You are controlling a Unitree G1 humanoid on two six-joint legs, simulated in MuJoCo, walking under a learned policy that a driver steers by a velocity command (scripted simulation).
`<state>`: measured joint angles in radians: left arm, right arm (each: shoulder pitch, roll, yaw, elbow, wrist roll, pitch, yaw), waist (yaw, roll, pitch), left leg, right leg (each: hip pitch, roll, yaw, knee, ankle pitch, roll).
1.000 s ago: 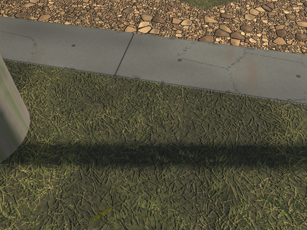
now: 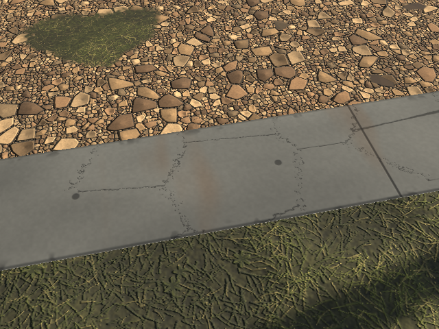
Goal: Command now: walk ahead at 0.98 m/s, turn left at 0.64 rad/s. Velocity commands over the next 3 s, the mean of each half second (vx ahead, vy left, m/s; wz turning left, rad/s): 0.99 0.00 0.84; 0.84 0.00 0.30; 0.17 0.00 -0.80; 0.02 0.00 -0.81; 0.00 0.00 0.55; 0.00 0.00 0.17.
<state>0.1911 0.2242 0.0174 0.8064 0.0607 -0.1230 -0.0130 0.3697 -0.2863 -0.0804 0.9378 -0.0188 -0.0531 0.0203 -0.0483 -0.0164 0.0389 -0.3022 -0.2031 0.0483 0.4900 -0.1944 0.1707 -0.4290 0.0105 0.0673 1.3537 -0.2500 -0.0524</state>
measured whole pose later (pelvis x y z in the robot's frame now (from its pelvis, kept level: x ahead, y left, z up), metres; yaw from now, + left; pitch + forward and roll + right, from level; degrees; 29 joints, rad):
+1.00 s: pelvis +0.81 +0.22 +0.01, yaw +34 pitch +1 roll +0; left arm 0.25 0.25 0.02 0.78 0.03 -0.10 -0.08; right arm 0.39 -0.25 -0.03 0.88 -0.09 -0.11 0.02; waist 0.00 -0.01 0.04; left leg -0.09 -0.07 0.16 0.39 -0.31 0.12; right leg -0.75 -0.08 0.05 1.23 -0.22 -0.02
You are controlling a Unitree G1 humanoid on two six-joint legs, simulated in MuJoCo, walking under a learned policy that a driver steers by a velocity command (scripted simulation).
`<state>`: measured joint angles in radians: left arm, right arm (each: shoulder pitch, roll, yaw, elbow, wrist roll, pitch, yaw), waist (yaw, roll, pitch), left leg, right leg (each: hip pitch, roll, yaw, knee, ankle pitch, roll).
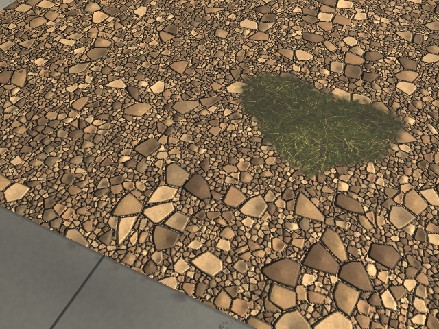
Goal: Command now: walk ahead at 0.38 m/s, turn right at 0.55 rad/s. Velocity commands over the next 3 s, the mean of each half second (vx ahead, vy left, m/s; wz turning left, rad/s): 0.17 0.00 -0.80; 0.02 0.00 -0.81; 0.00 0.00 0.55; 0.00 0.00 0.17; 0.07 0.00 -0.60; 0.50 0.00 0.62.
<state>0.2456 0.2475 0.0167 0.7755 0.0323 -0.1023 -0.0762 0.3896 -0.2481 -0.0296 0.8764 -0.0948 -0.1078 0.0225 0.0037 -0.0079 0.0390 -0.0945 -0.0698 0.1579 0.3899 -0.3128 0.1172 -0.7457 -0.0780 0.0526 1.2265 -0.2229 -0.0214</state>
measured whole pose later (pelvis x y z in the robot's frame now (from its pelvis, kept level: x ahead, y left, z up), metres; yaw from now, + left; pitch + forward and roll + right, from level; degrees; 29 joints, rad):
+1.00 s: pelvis +0.28 -0.04 +0.00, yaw -49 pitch +2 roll +1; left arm 0.15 0.32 0.03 0.61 0.02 -0.08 -0.08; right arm 0.27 -0.36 -0.07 0.68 -0.06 -0.08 -0.01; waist -0.07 -0.02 0.00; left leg -0.19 0.12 0.17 0.62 -0.51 -0.06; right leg -0.31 0.00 -0.05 0.52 -0.24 -0.06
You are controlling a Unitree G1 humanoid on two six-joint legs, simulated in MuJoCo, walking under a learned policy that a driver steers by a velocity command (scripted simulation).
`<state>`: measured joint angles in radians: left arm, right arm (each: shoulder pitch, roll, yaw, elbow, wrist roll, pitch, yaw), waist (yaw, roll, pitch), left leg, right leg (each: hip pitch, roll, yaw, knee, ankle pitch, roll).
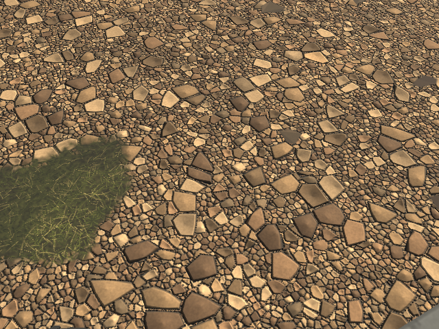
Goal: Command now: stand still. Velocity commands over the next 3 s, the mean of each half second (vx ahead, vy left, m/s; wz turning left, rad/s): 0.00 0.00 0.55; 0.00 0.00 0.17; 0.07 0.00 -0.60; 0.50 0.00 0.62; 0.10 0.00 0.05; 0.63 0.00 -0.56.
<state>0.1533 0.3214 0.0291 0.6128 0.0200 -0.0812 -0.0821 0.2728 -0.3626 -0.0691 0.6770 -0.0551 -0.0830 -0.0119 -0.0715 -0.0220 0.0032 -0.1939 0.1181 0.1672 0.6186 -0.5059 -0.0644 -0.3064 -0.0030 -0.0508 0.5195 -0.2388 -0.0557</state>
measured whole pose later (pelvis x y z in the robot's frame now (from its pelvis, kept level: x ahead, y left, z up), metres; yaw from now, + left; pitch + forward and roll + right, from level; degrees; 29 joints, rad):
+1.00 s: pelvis -0.02 +0.07 -0.01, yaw +22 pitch +1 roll +0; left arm 0.37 0.26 0.01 0.75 0.06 -0.07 -0.01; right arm 0.16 -0.28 -0.03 0.60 -0.01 -0.09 0.01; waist 0.03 -0.03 0.04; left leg -0.26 -0.05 0.07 0.58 -0.33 0.10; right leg -0.47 -0.07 0.02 1.02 -0.50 0.10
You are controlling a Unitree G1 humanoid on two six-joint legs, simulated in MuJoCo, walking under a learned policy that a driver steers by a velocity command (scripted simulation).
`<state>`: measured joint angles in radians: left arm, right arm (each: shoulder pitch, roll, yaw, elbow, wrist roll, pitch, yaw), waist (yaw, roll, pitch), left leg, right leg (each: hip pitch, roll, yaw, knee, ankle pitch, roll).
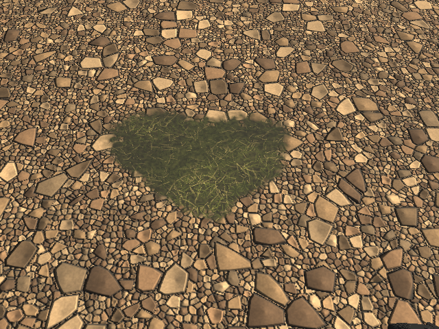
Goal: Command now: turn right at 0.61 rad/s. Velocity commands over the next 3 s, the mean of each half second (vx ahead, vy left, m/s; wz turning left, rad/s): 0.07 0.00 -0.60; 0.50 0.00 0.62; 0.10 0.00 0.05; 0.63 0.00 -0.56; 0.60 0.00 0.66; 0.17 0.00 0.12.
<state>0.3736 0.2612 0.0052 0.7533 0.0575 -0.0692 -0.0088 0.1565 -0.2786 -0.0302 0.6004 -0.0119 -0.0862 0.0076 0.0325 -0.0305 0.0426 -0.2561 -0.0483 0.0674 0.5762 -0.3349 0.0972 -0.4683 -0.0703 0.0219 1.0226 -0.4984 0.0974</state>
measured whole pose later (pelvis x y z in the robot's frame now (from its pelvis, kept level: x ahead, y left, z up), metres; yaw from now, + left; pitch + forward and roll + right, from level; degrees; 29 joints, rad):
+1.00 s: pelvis +0.22 -0.11 -0.07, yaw +4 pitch +0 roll -5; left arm 0.56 0.20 -0.03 0.92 0.01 -0.09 0.06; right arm 0.14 -0.24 -0.01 0.72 -0.01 -0.04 0.14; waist 0.08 0.07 0.01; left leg -0.55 0.12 0.00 0.46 0.41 0.02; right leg 0.13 0.03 -0.36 0.68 -0.76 0.03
